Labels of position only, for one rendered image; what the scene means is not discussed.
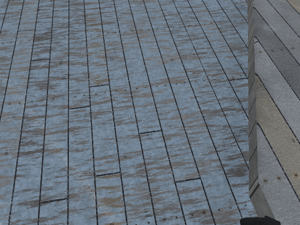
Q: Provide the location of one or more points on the robot right hand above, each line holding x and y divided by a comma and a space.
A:
266, 220

